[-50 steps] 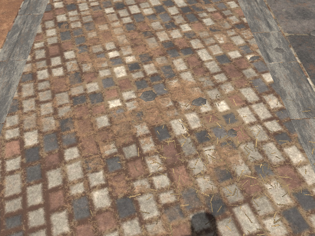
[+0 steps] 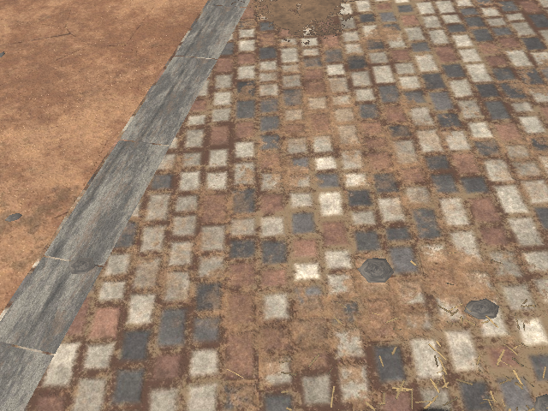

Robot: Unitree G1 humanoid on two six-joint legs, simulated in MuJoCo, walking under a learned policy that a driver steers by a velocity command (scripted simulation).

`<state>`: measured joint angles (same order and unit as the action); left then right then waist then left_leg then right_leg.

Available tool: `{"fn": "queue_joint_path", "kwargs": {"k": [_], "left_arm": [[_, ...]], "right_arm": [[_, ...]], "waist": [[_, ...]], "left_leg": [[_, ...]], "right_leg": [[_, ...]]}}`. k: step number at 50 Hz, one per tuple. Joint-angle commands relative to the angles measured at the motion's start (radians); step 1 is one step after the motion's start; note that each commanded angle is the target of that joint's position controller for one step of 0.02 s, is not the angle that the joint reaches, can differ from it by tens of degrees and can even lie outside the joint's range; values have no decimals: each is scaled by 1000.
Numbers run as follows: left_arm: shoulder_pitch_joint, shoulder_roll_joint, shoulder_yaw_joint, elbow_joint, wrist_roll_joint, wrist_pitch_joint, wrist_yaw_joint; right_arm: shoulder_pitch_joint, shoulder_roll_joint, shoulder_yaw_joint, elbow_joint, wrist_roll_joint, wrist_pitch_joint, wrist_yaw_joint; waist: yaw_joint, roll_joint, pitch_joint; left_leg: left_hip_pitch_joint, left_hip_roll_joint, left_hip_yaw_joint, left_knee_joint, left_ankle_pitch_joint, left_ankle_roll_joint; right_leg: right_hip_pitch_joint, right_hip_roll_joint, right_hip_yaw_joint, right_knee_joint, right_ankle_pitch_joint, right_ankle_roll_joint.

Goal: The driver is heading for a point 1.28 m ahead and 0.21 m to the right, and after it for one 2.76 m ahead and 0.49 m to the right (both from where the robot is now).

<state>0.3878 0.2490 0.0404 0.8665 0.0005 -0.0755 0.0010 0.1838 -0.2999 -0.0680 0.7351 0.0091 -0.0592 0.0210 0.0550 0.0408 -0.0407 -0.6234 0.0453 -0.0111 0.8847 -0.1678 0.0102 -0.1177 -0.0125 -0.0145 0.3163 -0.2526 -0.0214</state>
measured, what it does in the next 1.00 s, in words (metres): walks ahead, turning right: left foot, then right foot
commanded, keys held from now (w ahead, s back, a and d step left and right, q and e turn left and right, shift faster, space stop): w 0.28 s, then w+e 0.64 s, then w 0.08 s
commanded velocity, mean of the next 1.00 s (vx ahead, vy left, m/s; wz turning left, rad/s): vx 0.49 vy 0.00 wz -0.28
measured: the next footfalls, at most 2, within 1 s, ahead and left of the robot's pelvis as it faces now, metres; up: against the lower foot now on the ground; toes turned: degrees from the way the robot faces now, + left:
left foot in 0.24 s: +0.29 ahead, +0.15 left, +0.00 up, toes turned +2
right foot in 0.78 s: +0.57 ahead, -0.11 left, +0.00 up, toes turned -15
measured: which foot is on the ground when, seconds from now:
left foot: up 0.00-0.22, down 0.24-0.80, up 0.82-1.00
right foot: down 0.00-0.24, up 0.26-0.76, down 0.78-1.00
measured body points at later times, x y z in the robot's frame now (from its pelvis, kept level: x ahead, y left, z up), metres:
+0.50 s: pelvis +0.26 +0.07 +0.00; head +0.28 +0.07 +0.45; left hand +0.41 +0.34 -0.12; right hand +0.30 -0.21 -0.12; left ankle +0.25 +0.15 -0.75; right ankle +0.34 -0.11 -0.67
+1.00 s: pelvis +0.54 -0.03 -0.01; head +0.57 -0.05 +0.44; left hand +0.71 +0.21 -0.11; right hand +0.60 -0.34 -0.11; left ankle +0.64 +0.14 -0.67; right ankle +0.53 -0.10 -0.75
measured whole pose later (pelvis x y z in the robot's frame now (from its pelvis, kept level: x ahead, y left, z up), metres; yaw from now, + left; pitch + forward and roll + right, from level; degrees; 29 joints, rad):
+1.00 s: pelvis +0.54 -0.03 -0.01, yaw -20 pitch +1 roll +0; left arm 0.29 0.27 0.07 0.72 0.00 -0.05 -0.02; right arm 0.13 -0.30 -0.06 0.76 -0.01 -0.10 0.00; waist 0.03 0.02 0.05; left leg -0.61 0.11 -0.07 1.04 -0.27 -0.03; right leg -0.24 0.11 0.04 0.38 -0.16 -0.10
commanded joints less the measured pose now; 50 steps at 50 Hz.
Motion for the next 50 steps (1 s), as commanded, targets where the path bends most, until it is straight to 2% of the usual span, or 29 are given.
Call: {"fn": "queue_joint_path", "kwargs": {"k": [1,5,8,10,11,12,13,14,15,16,17,19,21,23,28,33,36,37,38,39,40,41,42,43,44,45,46,48,50], "left_arm": [[-26,171,39,-54,-7,-11,9],[36,198,48,-26,-18,-1,10],[38,212,57,-10,-27,9,11],[12,228,63,-9,-30,18,15],[13,212,56,-9,-27,21,17],[10,171,38,-32,-5,19,18],[128,37,-3,-58,-2,-1,11],[74,125,18,-44,-24,-26,6],[-20,185,36,-75,-51,-39,0],[-75,177,33,-86,-48,-41,3],[-99,165,36,-88,-32,-36,6],[-54,133,39,-72,-30,-7,6],[-54,100,35,-73,-32,18,9],[-102,96,36,-93,-26,28,11],[-242,76,26,-136,-19,16,-15],[-390,63,14,-219,-21,16,-48],[-371,96,30,-253,-22,20,-65],[-311,120,44,-248,-22,24,-66],[-187,160,68,-222,-24,27,-62],[-15,224,102,-182,-25,32,-46],[54,338,130,-169,-26,38,-27],[50,321,115,-199,-24,25,-30],[36,246,92,-197,-14,17,-33],[-15,214,83,-199,-15,11,-32],[-86,189,75,-211,-17,10,-30],[-139,157,64,-229,-9,9,-27],[-164,149,60,-244,-1,9,-24],[-167,155,61,-244,-4,3,-16],[-141,173,64,-228,-5,0,-4]], "right_arm": [[-154,-8,5,-100,1,-19,6],[-242,-6,12,-126,12,-24,23],[-248,-36,6,-139,15,-30,33],[-141,-76,-14,-111,7,-31,29],[9,-117,-38,-62,4,-29,20],[194,-177,-59,-22,-3,-24,8],[262,-273,-75,3,-10,-18,8],[259,-179,-50,3,0,-17,9],[185,-137,-34,-2,0,-19,4],[120,-110,-25,-9,-5,-21,1],[69,-80,-17,-8,-12,-25,3],[21,-48,-12,0,-23,-41,5],[17,-57,-18,23,-19,-57,3],[28,-75,-25,44,-24,-62,-4],[44,-101,-27,70,-20,-58,-20],[140,-134,-37,117,-3,-24,-29],[124,-169,-46,113,5,4,-39],[116,-183,-50,108,5,13,-45],[102,-190,-50,103,5,22,-51],[91,-179,-43,91,4,22,-57],[164,-62,-6,43,-28,1,-46],[149,-46,12,24,-19,-45,-28],[29,-120,-10,-4,23,-73,-12],[-12,-115,-5,-21,33,-88,-8],[-14,-107,-6,-12,12,-91,-15],[-2,-120,-15,-3,-5,-81,-20],[16,-120,-19,-2,-11,-66,-19],[45,-91,-14,6,-18,-42,-20],[-8,-65,-4,-10,-23,-33,-22]], "waist": [[10,-157,82],[43,-157,114],[18,-164,127],[-58,-169,60],[-127,-149,-36],[-202,-68,-182],[-144,237,-335],[-177,203,-341],[-170,145,-171],[-142,57,-94],[-111,23,-29],[-57,63,-1],[-38,41,38],[-41,14,71],[-84,-5,106],[-142,-22,146],[-100,23,94],[-61,48,47],[11,51,-21],[100,13,-107],[50,-218,-210],[36,-229,-356],[79,-151,-269],[50,-105,-145],[-1,-35,-69],[-39,-45,-28],[-65,-66,-17],[-83,-74,-12],[-68,-84,16]], "left_leg": [[-80,9,20,-149,139,-25],[4,-11,37,-299,181,-14],[32,-11,26,-355,115,29],[206,-52,61,-392,81,69],[420,-71,77,-401,93,98],[734,74,-78,-355,101,153],[1062,325,-575,-464,-141,317],[1032,335,-717,-581,-266,314],[908,309,-563,-593,-233,267],[767,275,-437,-609,-141,240],[644,238,-348,-642,-57,226],[518,201,-233,-705,20,211],[458,204,-152,-752,84,215],[457,206,-86,-774,146,213],[483,162,94,-794,225,164],[688,220,151,-733,318,146],[767,236,191,-584,704,115],[774,232,204,-479,871,103],[735,213,221,-306,944,84],[569,173,234,-57,810,46],[134,35,222,324,111,-18],[-81,-108,-14,518,-430,-29],[-185,-43,-98,539,-362,-5],[-194,1,-84,466,-276,13],[-141,40,-77,366,-217,10],[-67,67,-76,296,-179,1],[-10,75,-77,265,-157,-10],[27,79,-49,191,-115,-44],[20,75,-31,65,-6,-71]], "right_leg": [[33,-185,128,-174,191,-145],[45,-212,108,-161,202,-148],[114,-261,123,-124,282,-136],[137,-247,86,8,574,-110],[93,-200,42,180,697,-86],[-103,-155,8,464,500,-50],[-490,32,6,849,-134,17],[-600,18,141,983,-307,10],[-677,-31,133,1016,-245,-7],[-647,-80,109,977,-156,-13],[-610,-109,103,917,-95,-11],[-506,-140,121,863,-30,-7],[-508,-142,128,823,0,6],[-568,-137,147,757,82,19],[-546,-105,75,467,351,16],[-615,-84,10,316,300,-20],[-523,-18,-66,297,147,-67],[-434,21,-95,306,92,-88],[-268,63,-109,280,86,-118],[18,62,-45,222,137,-162],[406,-191,413,209,70,-309],[555,-335,868,32,-25,-433],[510,-304,745,-6,-17,-367],[365,-263,599,-10,45,-327],[208,-220,493,-20,133,-294],[88,-187,421,-43,222,-279],[12,-168,397,-67,259,-278],[-69,-153,325,-93,356,-285],[-114,-130,253,-112,391,-269]]}}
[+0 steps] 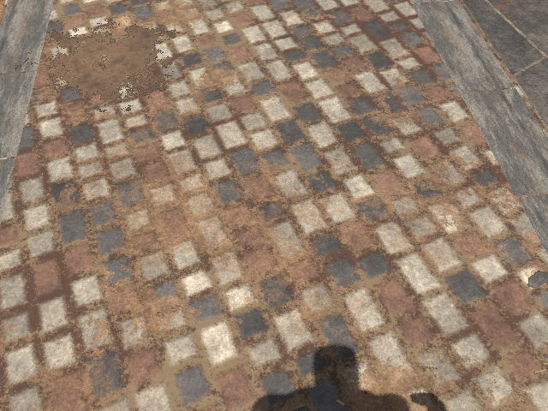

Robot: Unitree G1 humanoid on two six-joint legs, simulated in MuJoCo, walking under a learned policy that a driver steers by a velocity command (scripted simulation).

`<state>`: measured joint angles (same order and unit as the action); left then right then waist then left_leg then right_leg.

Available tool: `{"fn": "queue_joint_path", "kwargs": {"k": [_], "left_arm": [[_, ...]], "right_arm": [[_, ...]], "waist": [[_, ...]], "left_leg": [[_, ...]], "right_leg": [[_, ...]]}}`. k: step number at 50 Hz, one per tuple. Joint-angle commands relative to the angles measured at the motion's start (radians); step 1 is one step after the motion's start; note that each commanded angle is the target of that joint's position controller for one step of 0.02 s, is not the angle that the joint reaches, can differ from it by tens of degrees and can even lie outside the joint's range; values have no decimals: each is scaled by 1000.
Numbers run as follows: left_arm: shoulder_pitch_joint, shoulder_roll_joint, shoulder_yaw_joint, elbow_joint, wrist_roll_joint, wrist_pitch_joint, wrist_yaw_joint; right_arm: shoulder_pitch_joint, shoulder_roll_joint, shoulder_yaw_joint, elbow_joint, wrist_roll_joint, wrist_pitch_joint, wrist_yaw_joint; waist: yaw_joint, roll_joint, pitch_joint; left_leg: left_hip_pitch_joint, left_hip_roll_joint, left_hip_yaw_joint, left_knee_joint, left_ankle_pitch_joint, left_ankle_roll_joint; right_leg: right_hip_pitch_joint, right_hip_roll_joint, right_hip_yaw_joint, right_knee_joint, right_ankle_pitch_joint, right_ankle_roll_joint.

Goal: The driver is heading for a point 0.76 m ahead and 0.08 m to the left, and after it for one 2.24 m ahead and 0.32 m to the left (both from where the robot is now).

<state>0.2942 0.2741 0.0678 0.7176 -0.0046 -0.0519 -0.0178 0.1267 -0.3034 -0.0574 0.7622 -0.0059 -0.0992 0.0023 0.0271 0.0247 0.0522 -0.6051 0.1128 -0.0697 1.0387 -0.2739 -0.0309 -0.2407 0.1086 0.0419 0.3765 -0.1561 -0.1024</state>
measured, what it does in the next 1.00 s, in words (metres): walks ahead: left foot, then right foot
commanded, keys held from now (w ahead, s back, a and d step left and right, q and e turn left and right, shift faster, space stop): w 0.80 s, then w+q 0.20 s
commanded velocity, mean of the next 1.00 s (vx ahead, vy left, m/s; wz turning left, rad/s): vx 0.50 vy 0.00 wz -0.05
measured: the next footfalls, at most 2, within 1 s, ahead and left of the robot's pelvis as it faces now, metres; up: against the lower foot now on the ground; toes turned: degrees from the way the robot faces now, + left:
left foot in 0.28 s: +0.34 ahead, +0.16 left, +0.00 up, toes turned -3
right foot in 0.80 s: +0.64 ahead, -0.09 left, +0.00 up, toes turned -5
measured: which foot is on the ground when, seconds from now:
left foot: up 0.00-0.26, down 0.28-0.80, up 0.82-1.00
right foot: down 0.00-0.30, up 0.32-0.78, down 0.80-1.00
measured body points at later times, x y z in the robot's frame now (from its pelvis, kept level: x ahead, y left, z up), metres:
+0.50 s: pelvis +0.29 +0.07 +0.00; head +0.31 +0.09 +0.45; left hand +0.44 +0.34 -0.11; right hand +0.34 -0.20 -0.11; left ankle +0.30 +0.16 -0.74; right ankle +0.32 -0.09 -0.67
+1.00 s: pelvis +0.58 +0.00 +0.00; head +0.60 -0.01 +0.45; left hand +0.69 +0.26 -0.11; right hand +0.66 -0.29 -0.13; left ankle +0.56 +0.16 -0.66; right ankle +0.60 -0.09 -0.74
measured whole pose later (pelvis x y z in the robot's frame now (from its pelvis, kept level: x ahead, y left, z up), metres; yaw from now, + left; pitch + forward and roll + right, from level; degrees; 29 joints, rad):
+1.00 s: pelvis +0.58 +0.00 +0.00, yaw +0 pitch +1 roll -1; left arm 0.25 0.25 0.06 0.76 0.01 -0.10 -0.02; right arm 0.26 -0.31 -0.06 0.85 0.03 -0.05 0.00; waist 0.01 0.05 0.03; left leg -0.54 0.08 -0.06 1.13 -0.30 0.02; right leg -0.23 0.04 -0.11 0.37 -0.17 -0.06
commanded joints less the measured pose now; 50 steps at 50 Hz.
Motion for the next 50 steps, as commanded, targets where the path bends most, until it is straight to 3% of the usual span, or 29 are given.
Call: {"fn": "queue_joint_path", "kwargs": {"k": [1,4,8,11,12,13,14,15,16,17,18,19,21,24,30,33,36,38,39,40,41,42,43,44,45,46,47,50], "left_arm": [[-33,149,36,-70,-1,-23,20],[14,157,36,-46,-5,-21,24],[70,164,38,-7,-12,-18,21],[77,172,42,11,-10,-6,26],[63,173,43,10,-10,-1,27],[51,158,36,7,-8,3,28],[49,120,19,-9,3,4,29],[178,53,-2,-21,-7,-10,28],[163,77,-4,-19,-13,-23,27],[71,151,15,-35,-30,-29,22],[-5,152,13,-53,-27,-32,22],[-47,143,14,-65,-12,-34,22],[-19,117,17,-55,-5,-25,20],[-27,82,8,-59,0,-14,24],[-217,38,-11,-103,-3,-30,10],[-304,38,-13,-130,-12,-38,-6],[-344,53,-10,-154,-14,-46,-24],[-285,83,2,-143,-10,-48,-27],[-183,111,18,-115,-6,-48,-23],[-25,160,41,-69,-1,-46,-14],[153,238,59,-44,12,-40,1],[150,264,60,-32,11,-39,-7],[133,162,38,-41,2,-36,-4],[68,134,26,-42,1,-37,1],[8,118,19,-42,7,-39,1],[-36,92,13,-40,12,-43,-2],[-61,79,11,-35,19,-52,-2],[-81,84,18,-5,18,-72,-2]], "right_arm": [[12,-50,-8,-45,-8,7,-2],[-94,-31,4,-65,2,-1,9],[-171,-64,-2,-94,15,-12,25],[-142,-88,-11,-96,13,-22,35],[-94,-99,-17,-85,13,-25,35],[12,-127,-34,-52,9,-28,31],[168,-175,-50,-25,-2,-30,26],[291,-264,-75,1,-12,-22,24],[326,-197,-59,22,14,-16,34],[263,-140,-40,13,25,-13,32],[193,-117,-30,-4,15,-5,27],[145,-96,-21,-9,5,0,27],[105,-67,-9,-11,-6,-5,27],[122,-98,-16,9,7,-13,21],[199,-132,-22,52,21,4,4],[261,-140,-23,82,26,17,3],[283,-151,-28,103,28,37,-3],[265,-169,-35,105,29,46,-9],[242,-174,-36,102,30,50,-11],[235,-152,-26,93,23,52,-13],[251,-84,0,64,-8,47,-14],[386,9,27,65,13,24,-2],[298,-115,-1,76,39,10,4],[199,-146,-13,45,55,3,7],[157,-128,-12,40,49,4,3],[146,-117,-17,41,36,12,0],[179,-99,-19,50,37,26,0],[191,-50,-16,52,38,59,-4]], "waist": [[-24,-75,-68],[30,-96,-50],[60,-103,-15],[32,-127,-12],[1,-136,-30],[-53,-120,-94],[-120,-69,-231],[-102,173,-387],[-122,260,-398],[-129,153,-245],[-113,72,-156],[-91,37,-82],[-42,72,-60],[-30,63,-52],[-92,35,-20],[-125,33,6],[-116,43,16],[-68,64,-25],[-5,66,-88],[67,47,-200],[115,-102,-361],[38,-349,-472],[88,-204,-379],[80,-154,-231],[47,-78,-160],[17,-77,-105],[-15,-105,-94],[-45,-97,-52]], "left_leg": [[13,3,32,-173,179,-35],[79,-37,49,-387,385,-31],[44,-52,30,-495,371,4],[59,-62,33,-534,249,51],[125,-80,56,-555,218,71],[272,-104,80,-579,226,99],[528,-2,-19,-538,260,157],[910,216,-430,-580,87,314],[969,266,-693,-736,-141,344],[863,247,-592,-756,-248,296],[731,210,-468,-767,-195,263],[605,172,-379,-797,-100,259],[486,116,-273,-841,53,248],[453,103,-172,-885,225,271],[481,50,-17,-900,345,228],[547,82,-25,-880,331,227],[654,131,-43,-822,405,212],[690,136,-36,-737,600,192],[677,110,-6,-620,759,174],[583,60,31,-431,762,144],[342,-17,65,-94,383,108],[-14,-177,1,187,-309,67],[-120,-116,-83,270,-298,73],[-156,-73,-57,256,-198,78],[-116,-30,-38,211,-114,70],[-84,-6,-37,159,-61,61],[-24,15,-44,139,-22,55],[-15,25,-46,93,38,32]], "right_leg": [[-1,-232,164,-173,283,-169],[-10,-206,121,-171,161,-124],[107,-276,187,-127,93,-118],[204,-327,231,-64,183,-96],[214,-319,224,-15,283,-81],[207,-269,187,107,429,-58],[99,-210,134,342,368,-23],[-264,-57,39,722,16,65],[-451,-26,107,863,-420,75],[-542,-89,122,930,-362,66],[-540,-141,76,907,-278,61],[-521,-173,56,842,-214,62],[-423,-217,51,756,-140,70],[-430,-232,24,657,-76,99],[-394,-202,-25,289,228,118],[-391,-180,-36,197,255,109],[-410,-165,-32,140,165,75],[-306,-135,-52,116,91,44],[-154,-104,-82,89,100,18],[97,-126,-65,106,141,-19],[422,-350,191,148,186,-87],[673,-535,645,16,-32,-235],[604,-499,610,-36,-160,-189],[462,-467,445,-62,-114,-146],[324,-426,341,-96,-26,-123],[226,-390,258,-133,37,-112],[161,-371,196,-169,66,-102],[77,-361,73,-238,160,-108]]}}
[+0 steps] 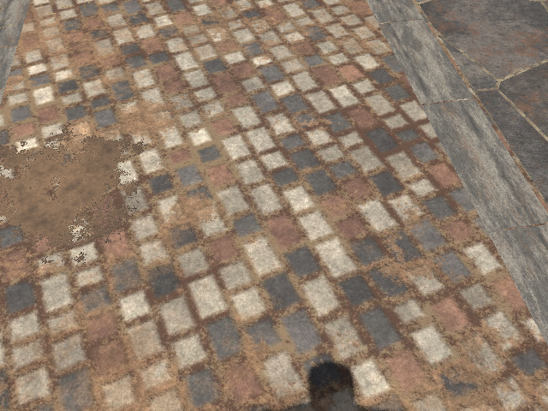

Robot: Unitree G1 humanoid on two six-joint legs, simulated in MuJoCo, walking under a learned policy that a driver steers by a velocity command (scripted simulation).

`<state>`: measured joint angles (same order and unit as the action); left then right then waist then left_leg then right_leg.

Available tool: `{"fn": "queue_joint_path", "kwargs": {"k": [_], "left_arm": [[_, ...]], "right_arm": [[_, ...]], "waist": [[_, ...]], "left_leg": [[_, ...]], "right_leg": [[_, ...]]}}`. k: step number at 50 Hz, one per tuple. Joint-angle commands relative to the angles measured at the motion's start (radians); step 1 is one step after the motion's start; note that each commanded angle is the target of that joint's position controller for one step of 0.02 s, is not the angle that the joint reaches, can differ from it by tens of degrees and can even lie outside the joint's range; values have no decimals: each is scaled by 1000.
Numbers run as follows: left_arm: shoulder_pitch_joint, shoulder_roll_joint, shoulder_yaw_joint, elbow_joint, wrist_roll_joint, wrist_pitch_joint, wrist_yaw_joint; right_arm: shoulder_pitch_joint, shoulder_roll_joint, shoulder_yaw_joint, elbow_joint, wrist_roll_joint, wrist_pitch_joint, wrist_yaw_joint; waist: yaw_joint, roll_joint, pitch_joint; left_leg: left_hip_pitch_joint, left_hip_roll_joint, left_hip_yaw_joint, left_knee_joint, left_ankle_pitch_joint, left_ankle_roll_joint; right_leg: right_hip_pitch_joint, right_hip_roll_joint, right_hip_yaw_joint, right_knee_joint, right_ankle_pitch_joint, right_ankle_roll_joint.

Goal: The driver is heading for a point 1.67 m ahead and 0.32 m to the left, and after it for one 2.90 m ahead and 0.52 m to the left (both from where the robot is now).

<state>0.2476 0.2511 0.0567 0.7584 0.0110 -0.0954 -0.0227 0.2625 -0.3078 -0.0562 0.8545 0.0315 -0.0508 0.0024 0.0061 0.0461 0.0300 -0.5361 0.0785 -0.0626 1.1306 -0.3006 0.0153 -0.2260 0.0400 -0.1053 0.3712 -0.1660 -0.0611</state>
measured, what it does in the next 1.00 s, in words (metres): walks ahead, turning left: left foot, then right foot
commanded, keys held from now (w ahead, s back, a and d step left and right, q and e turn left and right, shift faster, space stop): w+q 0.42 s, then w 0.58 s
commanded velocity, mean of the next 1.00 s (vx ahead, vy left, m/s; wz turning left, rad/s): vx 0.50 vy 0.00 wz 0.32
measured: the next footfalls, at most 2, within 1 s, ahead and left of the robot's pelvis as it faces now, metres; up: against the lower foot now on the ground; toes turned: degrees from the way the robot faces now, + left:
left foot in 0.34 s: +0.34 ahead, +0.16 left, +0.00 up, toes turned +14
right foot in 0.86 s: +0.70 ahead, +0.05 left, +0.00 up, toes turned +19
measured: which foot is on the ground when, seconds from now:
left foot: up 0.00-0.32, down 0.34-0.88, up 0.90-1.00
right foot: down 0.00-0.36, up 0.38-0.84, down 0.86-1.00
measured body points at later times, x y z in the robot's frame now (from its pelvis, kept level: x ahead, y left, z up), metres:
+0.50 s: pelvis +0.27 +0.08 -0.01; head +0.31 +0.10 +0.44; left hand +0.33 +0.38 -0.12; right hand +0.46 -0.16 -0.11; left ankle +0.30 +0.15 -0.74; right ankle +0.25 -0.09 -0.65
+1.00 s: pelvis +0.58 +0.10 -0.01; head +0.61 +0.10 +0.44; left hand +0.61 +0.40 -0.11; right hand +0.73 -0.14 -0.14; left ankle +0.43 +0.19 -0.65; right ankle +0.66 +0.04 -0.74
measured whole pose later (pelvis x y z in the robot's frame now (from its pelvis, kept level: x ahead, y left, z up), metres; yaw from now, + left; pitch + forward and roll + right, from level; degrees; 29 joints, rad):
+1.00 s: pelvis +0.58 +0.10 -0.01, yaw +20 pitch +2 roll +0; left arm 0.19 0.27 0.05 0.78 0.00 -0.10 -0.03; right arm 0.32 -0.29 -0.05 0.81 0.02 -0.06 0.00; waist -0.01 0.03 0.03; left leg -0.38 0.00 -0.06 1.16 -0.39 0.04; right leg -0.35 0.04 -0.04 0.48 -0.16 -0.06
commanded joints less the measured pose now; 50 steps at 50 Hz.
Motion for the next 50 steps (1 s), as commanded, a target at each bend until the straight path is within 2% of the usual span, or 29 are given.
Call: {"fn": "queue_joint_path", "kwargs": {"k": [1,7,10,12,15,16,17,18,19,20,21,22,23,24,26,28,33,36,39,41,42,43,44,45,46,47,48,49,50], "left_arm": [[-31,116,33,-35,5,-31,7],[1,154,43,8,1,-19,29],[59,176,52,41,-11,0,35],[76,188,58,55,-21,18,37],[46,227,69,50,-31,43,49],[33,237,70,46,-32,52,54],[15,232,65,40,-35,56,58],[42,176,43,19,-7,45,58],[103,62,6,-31,3,11,41],[0,149,20,-41,-31,-30,22],[-75,167,23,-69,-60,-49,14],[-72,153,20,-59,-48,-55,19],[-67,165,29,-43,-21,-48,26],[-44,167,32,-34,-14,-34,24],[-15,142,30,-26,-6,-11,23],[-58,117,21,-40,-2,3,26],[-218,85,3,-74,-12,-4,14],[-289,94,2,-94,-22,-12,1],[-310,112,7,-111,-19,-22,-15],[-251,133,15,-99,-20,-26,-19],[-166,154,27,-75,-18,-27,-16],[-22,196,46,-35,-12,-28,-10],[140,266,62,-14,1,-27,-5],[201,289,70,22,-8,-19,-14],[188,198,44,17,-30,-17,-14],[106,168,33,4,-28,-12,-8],[41,158,27,-8,-14,-7,-6],[2,140,20,-12,-5,-7,-6],[-15,125,13,-12,3,-10,-6]], "right_arm": [[33,-42,-18,-51,-3,16,-6],[-134,-12,-7,-107,-13,3,22],[-228,-2,0,-156,-13,3,39],[-262,-9,-2,-187,-12,4,51],[-201,-52,-25,-205,-10,11,61],[-104,-85,-44,-187,-7,14,60],[57,-140,-77,-148,-5,15,48],[188,-238,-108,-122,-5,27,24],[124,-296,-111,-153,0,17,24],[145,-208,-83,-166,-9,7,30],[118,-159,-71,-164,-16,-4,30],[53,-128,-61,-166,-14,-11,31],[-8,-82,-47,-176,-18,-15,26],[-39,-67,-39,-191,-31,-16,22],[-40,-77,-39,-186,-30,-21,16],[-13,-105,-45,-169,-28,-27,6],[47,-118,-44,-133,-21,-23,-7],[98,-123,-44,-102,-17,-20,-5],[126,-131,-48,-77,-15,-8,-11],[114,-141,-53,-72,-16,1,-16],[92,-145,-52,-75,-16,5,-17],[82,-123,-42,-82,-22,7,-17],[123,-69,-19,-104,-45,4,-18],[245,12,2,-98,-24,-15,-10],[166,-89,-15,-95,-7,-27,-5],[58,-124,-25,-128,6,-35,-1],[1,-116,-22,-141,-4,-39,-4],[-14,-106,-26,-144,-17,-39,-4],[10,-92,-28,-139,-20,-33,-4]], "waist": [[-24,-110,-16],[30,-85,31],[67,-71,61],[69,-79,66],[5,-131,-7],[-53,-139,-63],[-142,-116,-145],[-173,38,-238],[-58,238,-344],[-133,92,-382],[-129,51,-252],[-72,-49,-153],[-39,-48,-115],[-11,-21,-94],[9,-15,-83],[0,-14,-53],[-70,12,-16],[-100,21,16],[-93,29,25],[-54,53,0],[-2,57,-52],[66,35,-158],[103,-94,-319],[57,-370,-420],[99,-250,-343],[95,-175,-193],[71,-95,-110],[42,-85,-61],[13,-111,-59]], "left_leg": [[-113,60,-59,-29,104,-21],[-118,37,15,-362,390,-17],[-159,27,51,-457,371,6],[-182,14,78,-490,296,28],[-37,-70,161,-496,139,83],[91,-111,182,-504,107,110],[333,-147,170,-577,168,150],[635,15,-97,-593,202,216],[922,238,-689,-746,20,425],[937,248,-729,-834,-34,394],[834,217,-580,-837,16,352],[672,177,-449,-839,130,313],[556,145,-357,-849,242,289],[470,125,-311,-870,322,283],[386,107,-247,-906,426,287],[348,91,-179,-934,482,281],[348,33,-76,-947,371,206],[420,77,-112,-932,302,204],[551,137,-150,-867,377,190],[593,145,-151,-801,536,167],[587,118,-125,-707,704,150],[520,63,-83,-531,751,122],[288,-22,-41,-216,463,80],[-60,-178,-35,79,-243,21],[-181,-124,-114,172,-271,30],[-233,-72,-75,169,-174,35],[-207,-27,-40,126,-91,32],[-173,4,-33,67,-38,26],[-115,28,-35,33,-7,22]], "right_leg": [[62,-293,185,-243,199,-148],[113,-256,-10,-266,259,-104],[225,-294,-43,-238,295,-99],[309,-320,-58,-189,378,-88],[364,-327,-97,-6,815,-54],[345,-314,-110,137,923,-38],[244,-274,-133,354,865,-3],[-24,-215,-135,677,435,44],[-441,21,20,1020,-401,102],[-548,-26,214,1061,-395,71],[-591,-68,204,1019,-318,46],[-551,-119,193,913,-239,40],[-484,-155,186,825,-195,47],[-417,-173,186,796,-164,55],[-369,-178,164,729,-132,82],[-393,-177,148,628,-47,109],[-349,-131,120,283,280,111],[-365,-112,124,193,306,92],[-411,-101,133,137,201,50],[-334,-77,114,119,118,17],[-206,-45,82,96,113,-7],[20,-61,92,109,159,-44],[352,-257,325,157,182,-132],[619,-425,778,15,-81,-264],[586,-404,815,-58,-280,-227],[447,-378,676,-82,-267,-187],[304,-342,574,-106,-159,-171],[202,-311,506,-131,-57,-171],[143,-285,457,-153,13,-166]]}}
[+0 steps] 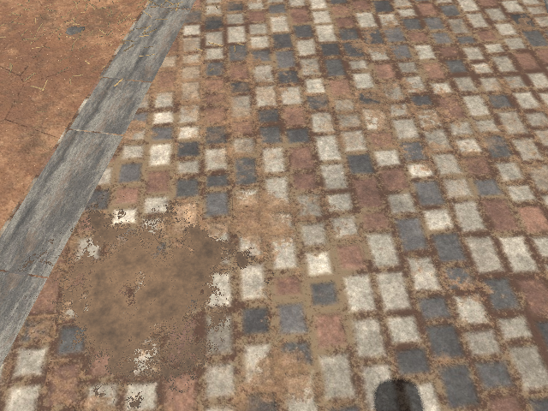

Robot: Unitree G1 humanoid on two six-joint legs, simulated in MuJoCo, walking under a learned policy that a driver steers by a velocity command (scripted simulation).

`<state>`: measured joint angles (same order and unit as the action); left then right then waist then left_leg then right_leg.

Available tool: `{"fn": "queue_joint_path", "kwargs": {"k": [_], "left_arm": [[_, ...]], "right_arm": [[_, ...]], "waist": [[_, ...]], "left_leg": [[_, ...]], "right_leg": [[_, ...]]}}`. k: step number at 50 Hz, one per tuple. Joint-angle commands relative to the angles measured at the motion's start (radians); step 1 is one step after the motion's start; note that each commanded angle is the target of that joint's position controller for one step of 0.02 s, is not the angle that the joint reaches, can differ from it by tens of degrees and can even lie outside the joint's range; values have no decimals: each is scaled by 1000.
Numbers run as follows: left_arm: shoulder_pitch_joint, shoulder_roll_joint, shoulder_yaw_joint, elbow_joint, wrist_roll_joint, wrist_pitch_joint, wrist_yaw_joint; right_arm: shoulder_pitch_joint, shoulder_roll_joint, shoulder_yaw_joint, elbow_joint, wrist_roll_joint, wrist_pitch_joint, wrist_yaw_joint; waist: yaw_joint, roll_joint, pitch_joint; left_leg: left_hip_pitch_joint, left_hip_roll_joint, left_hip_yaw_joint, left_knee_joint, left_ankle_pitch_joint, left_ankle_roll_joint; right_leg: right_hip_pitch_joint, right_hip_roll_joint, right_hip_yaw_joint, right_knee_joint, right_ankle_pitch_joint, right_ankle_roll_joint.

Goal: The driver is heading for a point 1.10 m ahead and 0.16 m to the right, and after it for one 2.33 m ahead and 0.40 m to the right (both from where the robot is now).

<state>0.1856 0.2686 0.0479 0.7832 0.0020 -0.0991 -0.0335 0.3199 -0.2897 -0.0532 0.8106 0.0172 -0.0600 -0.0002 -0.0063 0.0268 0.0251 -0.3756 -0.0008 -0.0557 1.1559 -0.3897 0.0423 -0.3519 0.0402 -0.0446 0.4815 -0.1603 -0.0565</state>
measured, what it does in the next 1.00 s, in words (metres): walks ahead, turning right: left foot, then right foot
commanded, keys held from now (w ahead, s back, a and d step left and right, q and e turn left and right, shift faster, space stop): w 0.42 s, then w+e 0.58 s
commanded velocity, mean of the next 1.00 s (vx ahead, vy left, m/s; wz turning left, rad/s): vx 0.50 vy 0.00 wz -0.21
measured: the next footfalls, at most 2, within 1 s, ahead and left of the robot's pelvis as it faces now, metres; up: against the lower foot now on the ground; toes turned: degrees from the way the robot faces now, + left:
left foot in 0.40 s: +0.39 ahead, +0.15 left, +0.00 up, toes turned +1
right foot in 0.94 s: +0.66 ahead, -0.12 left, +0.00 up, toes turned -17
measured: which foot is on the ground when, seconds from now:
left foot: up 0.00-0.38, down 0.40-0.96, up 0.98-1.00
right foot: down 0.00-0.42, up 0.44-0.92, down 0.94-1.00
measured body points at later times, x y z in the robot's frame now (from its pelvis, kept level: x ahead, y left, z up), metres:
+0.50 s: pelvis +0.28 +0.06 +0.00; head +0.31 +0.07 +0.45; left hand +0.31 +0.34 -0.14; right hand +0.45 -0.20 -0.09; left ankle +0.35 +0.15 -0.73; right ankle +0.14 -0.09 -0.65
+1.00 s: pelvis +0.55 -0.01 -0.02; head +0.59 -0.02 +0.43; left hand +0.80 +0.19 -0.11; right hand +0.52 -0.29 -0.15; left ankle +0.39 +0.16 -0.66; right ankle +0.62 -0.10 -0.73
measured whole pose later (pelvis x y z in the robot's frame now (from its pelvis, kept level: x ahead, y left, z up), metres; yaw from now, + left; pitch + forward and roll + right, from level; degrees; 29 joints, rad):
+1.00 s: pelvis +0.55 -0.01 -0.02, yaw -16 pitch +2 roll +1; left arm 0.10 0.28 0.07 0.72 -0.02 -0.04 -0.04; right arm 0.29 -0.28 -0.06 0.88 0.01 -0.06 -0.02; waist -0.02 -0.01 0.06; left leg -0.14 0.05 0.10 0.99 -0.49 -0.02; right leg -0.49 0.04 -0.05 0.64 -0.18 -0.11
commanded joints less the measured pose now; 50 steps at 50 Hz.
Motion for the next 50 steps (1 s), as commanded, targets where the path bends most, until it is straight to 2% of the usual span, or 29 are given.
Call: {"fn": "queue_joint_path", "kwargs": {"k": [1,4,7,10,14,17,18,19,20,21,22,23,24,25,26,28,30,33,36,38,41,42,44,45,46,47,48,49,50], "left_arm": [[43,102,20,-32,9,-9,3],[57,133,28,-9,-3,-15,10],[83,154,34,10,-6,-6,21],[130,167,35,35,-16,3,26],[196,178,39,76,-23,22,29],[189,197,48,91,-26,39,37],[170,206,50,89,-26,43,39],[154,196,45,87,-25,48,41],[154,157,28,71,-10,48,44],[268,49,-7,45,-1,28,36],[253,82,-4,67,-15,7,28],[166,164,20,44,-46,-4,21],[101,164,21,29,-51,-6,22],[72,153,23,25,-39,0,25],[90,144,30,34,-32,14,30],[136,100,26,53,-32,43,33],[113,86,27,40,-30,57,38],[50,79,30,17,-24,54,33],[-44,55,20,-13,-19,46,14],[-114,39,12,-44,-18,46,3],[-184,40,9,-94,-20,47,-16],[-193,45,10,-109,-21,48,-23],[-164,70,23,-124,-21,50,-33],[-109,92,36,-120,-22,54,-34],[7,131,59,-97,-25,56,-31],[173,193,93,-57,-26,59,-15],[260,310,124,-39,-27,66,7],[240,306,111,-69,-29,55,5],[234,228,87,-69,-19,46,3]], "right_arm": [[-24,-93,-29,-88,-4,-17,-2],[-57,-62,-20,-99,-12,-3,-6],[-149,-45,-12,-121,-15,-7,-3],[-250,-26,-3,-142,-10,-18,8],[-349,-35,-2,-178,0,-27,27],[-333,-64,-10,-185,-1,-35,40],[-274,-84,-20,-171,-4,-36,39],[-146,-119,-41,-131,-8,-36,34],[28,-176,-63,-89,-16,-34,24],[127,-283,-87,-70,-29,-27,18],[149,-202,-67,-66,-15,-22,20],[78,-152,-48,-73,-13,-23,17],[6,-125,-39,-83,-15,-23,14],[-53,-93,-30,-83,-19,-26,17],[-92,-67,-22,-83,-26,-35,18],[-117,-63,-25,-69,-30,-51,21],[-110,-83,-32,-49,-36,-62,16],[-89,-97,-36,-22,-38,-61,3],[-78,-114,-37,-8,-32,-56,-8],[-37,-128,-42,13,-26,-47,-13],[8,-143,-49,40,-12,-21,-16],[10,-149,-52,44,-8,-11,-18],[-13,-174,-60,37,-3,6,-26],[-23,-187,-64,32,-2,15,-32],[-37,-195,-65,28,-2,24,-37],[-50,-189,-60,18,-1,23,-41],[24,-82,-26,-24,-36,3,-30],[17,-44,-3,-49,-28,-42,-12],[-106,-120,-23,-74,14,-74,5]], "waist": [[10,-108,-56],[3,-101,-26],[28,-85,-6],[67,-83,10],[96,-87,38],[60,-104,22],[21,-114,-14],[-47,-101,-93],[-116,-56,-227],[-87,180,-376],[-111,222,-432],[-110,140,-263],[-84,80,-164],[-54,47,-87],[-18,68,-55],[14,79,-40],[21,54,-14],[9,32,4],[-25,22,28],[-56,7,52],[-76,3,73],[-70,9,71],[-33,43,29],[3,65,-14],[71,66,-78],[157,28,-162],[120,-200,-269],[90,-233,-404],[141,-139,-327]], "left_leg": [[-245,115,-35,-23,93,-12],[-272,133,-10,-137,152,-45],[-289,132,7,-325,324,-61],[-234,99,37,-502,462,-61],[-249,75,39,-607,452,-40],[-203,57,43,-652,345,0],[-110,31,66,-669,321,18],[73,3,94,-693,335,46],[359,91,7,-646,370,96],[755,345,-435,-683,239,257],[792,404,-670,-820,103,293],[663,375,-530,-844,41,237],[514,337,-393,-870,74,201],[383,298,-298,-913,131,181],[295,266,-221,-951,187,160],[204,247,-126,-1007,269,160],[189,248,-47,-1035,349,164],[232,232,58,-1044,436,148],[248,212,152,-1057,452,120],[306,234,177,-1052,467,117],[446,275,201,-996,552,110],[482,287,210,-964,619,103],[517,291,240,-853,926,80],[520,288,252,-755,1093,68],[485,269,267,-592,1168,49],[341,225,283,-354,1047,10],[-71,104,275,21,386,-51],[-326,-64,54,243,-210,-71],[-437,3,-47,267,-149,-44]], "right_leg": [[240,-269,356,-286,46,-175],[193,-262,265,-336,162,-194],[204,-231,181,-355,213,-171],[213,-206,121,-353,213,-145],[324,-259,138,-310,213,-139],[409,-298,151,-233,332,-114],[413,-288,136,-165,471,-100],[384,-244,98,-17,595,-76],[236,-194,60,223,481,-43],[-175,-30,11,621,32,32],[-329,4,150,770,-422,31],[-416,-54,174,832,-377,16],[-409,-107,146,796,-282,11],[-378,-139,133,733,-213,16],[-319,-168,144,686,-158,22],[-249,-177,146,662,-104,38],[-289,-177,162,620,-32,54],[-345,-163,170,473,130,64],[-306,-149,102,292,263,57],[-320,-145,73,218,276,46],[-379,-134,41,153,194,20],[-380,-124,25,141,146,7],[-289,-73,-33,135,42,-28],[-202,-35,-63,144,-12,-49],[-47,5,-77,120,-18,-78],[224,16,-28,49,43,-121],[613,-232,393,48,31,-260],[782,-388,878,-135,-100,-404],[743,-360,770,-179,-104,-340]]}}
